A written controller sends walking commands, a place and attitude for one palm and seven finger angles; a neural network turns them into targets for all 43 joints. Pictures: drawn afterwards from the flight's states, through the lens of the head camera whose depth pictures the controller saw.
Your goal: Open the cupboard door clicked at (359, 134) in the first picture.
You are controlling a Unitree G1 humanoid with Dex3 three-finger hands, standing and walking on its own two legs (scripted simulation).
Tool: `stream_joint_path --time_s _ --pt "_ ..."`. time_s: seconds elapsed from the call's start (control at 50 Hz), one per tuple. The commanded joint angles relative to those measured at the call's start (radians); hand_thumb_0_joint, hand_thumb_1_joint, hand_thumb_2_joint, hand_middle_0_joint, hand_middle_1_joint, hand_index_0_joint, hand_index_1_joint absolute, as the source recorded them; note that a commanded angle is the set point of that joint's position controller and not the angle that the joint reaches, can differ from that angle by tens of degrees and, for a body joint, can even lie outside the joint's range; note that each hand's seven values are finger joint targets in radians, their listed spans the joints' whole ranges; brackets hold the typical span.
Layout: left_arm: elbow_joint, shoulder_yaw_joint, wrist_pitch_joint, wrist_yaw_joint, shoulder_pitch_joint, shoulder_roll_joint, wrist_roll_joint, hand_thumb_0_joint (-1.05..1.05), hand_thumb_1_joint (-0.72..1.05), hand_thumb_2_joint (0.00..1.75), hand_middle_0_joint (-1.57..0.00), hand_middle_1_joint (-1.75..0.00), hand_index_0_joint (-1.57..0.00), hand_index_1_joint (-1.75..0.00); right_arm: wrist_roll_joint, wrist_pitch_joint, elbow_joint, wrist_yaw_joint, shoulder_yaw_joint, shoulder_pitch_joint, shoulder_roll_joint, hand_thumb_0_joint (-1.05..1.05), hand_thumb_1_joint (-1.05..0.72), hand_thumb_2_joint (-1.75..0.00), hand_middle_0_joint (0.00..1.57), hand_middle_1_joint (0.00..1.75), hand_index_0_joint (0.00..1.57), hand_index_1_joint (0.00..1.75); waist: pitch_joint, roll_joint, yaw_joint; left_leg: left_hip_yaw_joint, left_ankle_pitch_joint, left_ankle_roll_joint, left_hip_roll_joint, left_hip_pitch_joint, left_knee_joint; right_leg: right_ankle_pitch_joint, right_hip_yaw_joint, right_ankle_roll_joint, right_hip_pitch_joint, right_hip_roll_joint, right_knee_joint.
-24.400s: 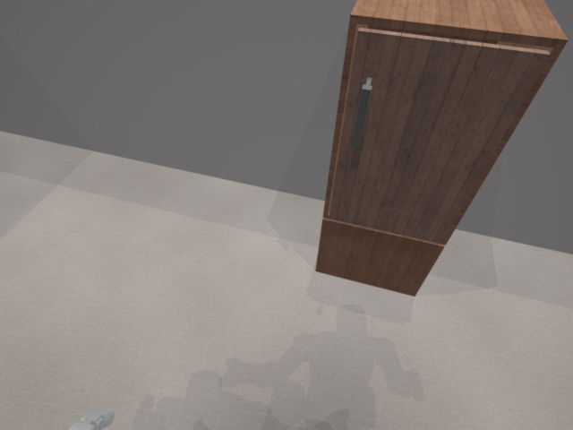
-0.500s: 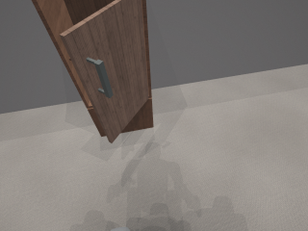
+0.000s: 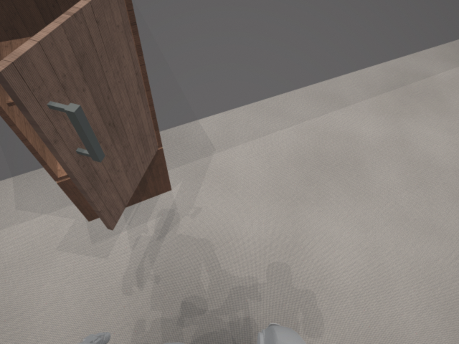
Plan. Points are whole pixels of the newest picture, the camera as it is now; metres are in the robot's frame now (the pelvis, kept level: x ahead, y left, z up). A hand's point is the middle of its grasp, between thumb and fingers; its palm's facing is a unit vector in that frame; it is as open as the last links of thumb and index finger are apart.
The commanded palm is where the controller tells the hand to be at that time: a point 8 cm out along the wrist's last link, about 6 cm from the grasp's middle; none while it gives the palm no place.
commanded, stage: walk to a spot facing it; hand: left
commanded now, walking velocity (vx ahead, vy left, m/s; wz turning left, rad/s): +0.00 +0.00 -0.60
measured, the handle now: (78, 133) +0.47 +0.36 +0.02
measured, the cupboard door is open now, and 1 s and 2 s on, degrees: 48 48 48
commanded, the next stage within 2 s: none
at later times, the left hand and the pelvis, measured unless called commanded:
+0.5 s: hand (152, 328) +0.15 +0.16 -0.18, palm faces -0.30 -0.94 -0.19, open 7.4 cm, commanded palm none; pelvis +0.02 +0.00 -0.01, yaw -19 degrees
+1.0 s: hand (238, 267) +0.29 +0.00 -0.17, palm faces -0.59 -0.78 -0.20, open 7.4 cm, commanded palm none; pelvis +0.11 -0.10 +0.00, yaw -36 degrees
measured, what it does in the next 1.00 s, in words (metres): walks ahead, turning right: right foot, then left foot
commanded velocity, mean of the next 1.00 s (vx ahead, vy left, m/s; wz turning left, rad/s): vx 0.22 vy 0.00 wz -0.54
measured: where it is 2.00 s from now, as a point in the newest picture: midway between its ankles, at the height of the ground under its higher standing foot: (318, 286)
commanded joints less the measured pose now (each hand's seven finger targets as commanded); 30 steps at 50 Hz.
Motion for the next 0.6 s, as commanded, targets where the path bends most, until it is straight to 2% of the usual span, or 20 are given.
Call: stream_joint_path --time_s 0.0,0.06,0.08,0.1,0.12,0.14,0.16,0.2,0.24,0.3,0.36,0.38,0.4,0.42,0.44,0.46,0.48,0.5,0.52,0.58 --pt "-0.088 -0.005 -0.030 -0.009 -0.029 0.033 -0.008 0.00 0.90 0.90 -0.20 -0.30 -0.20 -0.30 0.003 -0.012 -0.040 -0.011 -0.074 0.082 -0.229 0.00 -0.90 -0.90 0.20 0.30 0.20 0.30 -0.138 0.253 -0.064 -0.050 0.456 0.129 0.209 0.098 -0.091 0.008 -0.076 -0.023 0.085 0.004 -0.206" --pt "-0.059 0.007 -0.041 -0.005 0.072 0.074 -0.007 0.00 0.90 0.90 -0.20 -0.30 -0.20 -0.30 0.013 -0.005 -0.051 -0.003 -0.078 0.051 -0.232 0.00 -0.90 -0.90 0.20 0.30 0.20 0.30 -0.159 0.178 -0.002 0.010 0.314 0.055 0.174 -0.009 0.064 0.238 -0.074 -0.055 0.310 -0.002 -0.481" --pt "-0.046 0.024 -0.053 0.008 0.132 0.165 0.003 0.00 0.90 0.90 -0.20 -0.30 -0.20 -0.30 0.024 -0.002 -0.069 0.006 -0.072 0.056 -0.182 0.00 -0.90 -0.90 0.20 0.30 0.20 0.30 -0.195 -0.062 0.025 0.088 0.095 -0.009 0.089 -0.170 0.261 0.448 0.151 -0.119 0.480 -0.171 -0.594" --pt "-0.029 0.045 -0.055 0.026 0.184 0.271 0.001 0.00 0.90 0.90 -0.20 -0.30 -0.20 -0.30 0.028 0.000 -0.115 0.009 -0.052 -0.012 -0.118 0.00 -0.90 -0.90 0.20 0.30 0.20 0.30 -0.178 -0.323 0.067 0.082 -0.397 -0.047 -0.045 -0.371 0.496 0.745 0.464 -0.245 0.497 -0.401 -0.643" --pt "-0.029 0.039 -0.049 0.034 0.210 0.281 -0.007 0.00 0.90 0.90 -0.20 -0.30 -0.20 -0.30 0.028 0.009 -0.122 0.005 -0.050 -0.036 -0.140 0.00 -0.90 -0.90 0.20 0.30 0.20 0.30 -0.167 -0.215 0.084 -0.058 -0.383 -0.031 -0.026 -0.376 0.600 0.636 0.467 -0.306 0.436 -0.404 -0.630" --pt "-0.036 0.042 -0.049 0.044 0.146 0.240 -0.001 0.00 0.90 0.90 -0.20 -0.30 -0.20 -0.30 0.029 0.011 -0.102 0.000 -0.057 -0.041 -0.140 0.00 -0.90 -0.90 0.20 0.30 0.20 0.30 -0.178 -0.286 0.047 -0.086 -0.318 -0.033 -0.020 -0.416 0.657 0.555 0.469 -0.295 0.436 -0.323 -0.622" --pt "-0.052 0.032 -0.045 0.049 0.087 0.200 -0.004 0.00 0.90 0.90 -0.20 -0.30 -0.20 -0.30 0.028 0.012 -0.088 0.001 -0.061 -0.030 -0.152 0.00 -0.90 -0.90 0.20 0.30 0.20 0.30 -0.169 -0.277 0.023 -0.100 -0.245 -0.037 -0.009 -0.414 0.665 0.526 0.395 -0.272 0.421 -0.285 -0.613" --pt "-0.069 0.023 -0.046 0.053 0.040 0.166 -0.002 0.00 0.90 0.90 -0.20 -0.30 -0.20 -0.30 0.027 0.012 -0.062 0.008 -0.056 -0.017 -0.129 0.00 -0.90 -0.90 0.20 0.30 0.20 0.30 -0.189 -0.163 -0.004 -0.074 -0.182 -0.047 -0.021 -0.317 0.593 0.562 0.322 -0.248 0.354 -0.237 -0.589" --pt "-0.071 0.023 -0.046 0.052 0.037 0.175 0.001 0.00 0.90 0.90 -0.20 -0.30 -0.20 -0.30 0.029 0.016 -0.052 0.008 -0.052 0.001 -0.107 0.00 -0.90 -0.90 0.20 0.30 0.20 0.30 -0.186 -0.112 -0.015 -0.059 -0.172 -0.047 -0.044 -0.249 0.480 0.532 0.330 -0.252 0.306 -0.227 -0.592" --pt "-0.065 0.027 -0.042 0.047 0.037 0.187 0.004 0.00 0.90 0.90 -0.20 -0.30 -0.20 -0.30 0.033 0.010 -0.053 0.008 -0.053 0.008 -0.097 0.00 -0.90 -0.90 0.20 0.30 0.20 0.30 -0.163 -0.131 -0.013 -0.049 -0.163 -0.038 -0.075 -0.181 0.322 0.468 0.375 -0.249 0.263 -0.208 -0.599" --pt "-0.074 0.027 -0.036 0.037 -0.006 0.170 -0.002 0.00 0.90 0.90 -0.20 -0.30 -0.20 -0.30 0.028 -0.005 -0.037 0.006 -0.053 0.101 -0.107 0.00 -0.90 -0.90 0.20 0.30 0.20 0.30 -0.155 -0.135 -0.061 -0.036 -0.078 -0.026 -0.098 0.006 0.098 0.118 0.397 -0.203 0.127 -0.158 -0.613" --pt "-0.084 0.020 -0.033 0.031 -0.024 0.142 -0.004 0.00 0.90 0.90 -0.20 -0.30 -0.20 -0.30 0.024 -0.014 -0.024 0.003 -0.057 0.155 -0.131 0.00 -0.90 -0.90 0.20 0.30 0.20 0.30 -0.144 -0.063 -0.090 -0.067 -0.090 -0.011 -0.069 0.159 -0.047 -0.081 0.364 -0.161 -0.029 -0.106 -0.571" --pt "-0.112 0.004 -0.030 0.020 -0.029 0.073 -0.011 0.00 0.90 0.90 -0.20 -0.30 -0.20 -0.30 0.006 -0.025 -0.007 -0.005 -0.072 0.228 -0.219 0.00 -0.90 -0.90 0.20 0.30 0.20 0.30 -0.132 0.185 -0.123 -0.321 -0.341 0.061 0.135 0.278 -0.217 -0.214 0.239 -0.104 -0.231 0.031 -0.364" --pt "-0.159 0.000 -0.035 0.011 -0.079 0.048 -0.014 0.00 0.90 0.90 -0.20 -0.30 -0.20 -0.30 -0.008 -0.030 -0.010 -0.016 -0.086 0.289 -0.306 0.00 -0.90 -0.90 0.20 0.30 0.20 0.30 -0.100 0.357 -0.149 -0.644 -0.558 0.177 0.396 0.218 -0.391 -0.196 0.041 -0.047 -0.310 0.085 -0.072" --pt "-0.168 0.014 -0.046 -0.007 -0.139 0.081 0.001 0.00 0.90 0.90 -0.20 -0.30 -0.20 -0.30 -0.007 -0.037 -0.016 -0.013 -0.087 0.258 -0.311 0.00 -0.90 -0.90 0.20 0.30 0.20 0.30 -0.046 0.207 -0.141 -0.677 -0.559 0.226 0.429 0.094 -0.426 -0.103 0.102 -0.058 -0.290 -0.007 0.067" --pt "-0.139 0.023 -0.051 -0.015 -0.114 0.076 0.010 0.00 0.90 0.90 -0.20 -0.30 -0.20 -0.30 -0.009 -0.044 -0.028 -0.006 -0.074 0.195 -0.262 0.00 -0.90 -0.90 0.20 0.30 0.20 0.30 -0.029 0.138 -0.090 -0.544 -0.487 0.182 0.342 0.034 -0.402 -0.018 0.085 -0.055 -0.246 -0.018 0.148" --pt "-0.118 0.021 -0.052 -0.024 -0.066 0.071 0.010 0.00 0.90 0.90 -0.20 -0.30 -0.20 -0.30 -0.004 -0.050 -0.047 -0.006 -0.061 0.127 -0.225 0.00 -0.90 -0.90 0.20 0.30 0.20 0.30 -0.037 0.184 -0.053 -0.409 -0.399 0.154 0.290 0.016 -0.371 0.037 0.056 -0.047 -0.231 -0.042 0.174" --pt "-0.105 0.019 -0.050 -0.032 -0.056 0.052 0.008 0.00 0.90 0.90 -0.20 -0.30 -0.20 -0.30 -0.002 -0.054 -0.047 -0.007 -0.055 0.109 -0.197 0.00 -0.90 -0.90 0.20 0.30 0.20 0.30 -0.038 0.190 -0.042 -0.294 -0.297 0.131 0.237 0.036 -0.353 0.095 0.037 -0.036 -0.226 -0.054 0.165" --pt "-0.100 0.011 -0.048 -0.037 -0.053 0.032 0.006 0.00 0.90 0.90 -0.20 -0.30 -0.20 -0.30 -0.001 -0.058 -0.035 -0.006 -0.052 0.127 -0.183 0.00 -0.90 -0.90 0.20 0.30 0.20 0.30 -0.055 0.187 -0.042 -0.202 -0.207 0.115 0.204 0.064 -0.332 0.128 0.016 -0.031 -0.214 -0.057 0.131" --pt "-0.108 -0.003 -0.053 -0.042 -0.091 0.003 0.004 0.00 0.90 0.90 -0.20 -0.30 -0.20 -0.30 0.001 -0.065 -0.005 -0.003 -0.057 0.205 -0.175 0.00 -0.90 -0.90 0.20 0.30 0.20 0.30 -0.078 0.192 -0.073 -0.073 -0.077 0.110 0.190 0.133 -0.302 0.146 -0.038 -0.026 -0.169 -0.061 -0.043"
